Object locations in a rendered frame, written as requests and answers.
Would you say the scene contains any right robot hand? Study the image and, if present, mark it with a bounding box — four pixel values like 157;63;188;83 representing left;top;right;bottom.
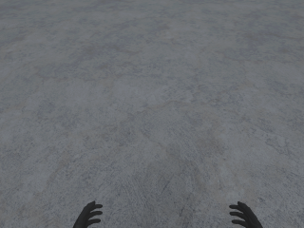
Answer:
229;201;263;228

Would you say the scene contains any left robot hand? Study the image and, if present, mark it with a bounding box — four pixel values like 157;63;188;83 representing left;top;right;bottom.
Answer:
72;200;103;228

